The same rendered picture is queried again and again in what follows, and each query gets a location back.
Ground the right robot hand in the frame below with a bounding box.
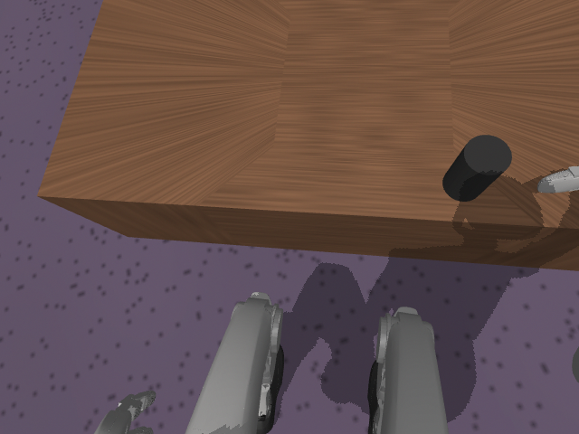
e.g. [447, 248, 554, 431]
[537, 166, 579, 193]

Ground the left robot foot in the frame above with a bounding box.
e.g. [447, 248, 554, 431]
[256, 345, 284, 434]

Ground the can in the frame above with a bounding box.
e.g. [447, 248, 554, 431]
[442, 135, 512, 202]

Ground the left robot hand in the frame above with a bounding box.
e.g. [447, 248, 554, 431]
[94, 391, 156, 434]

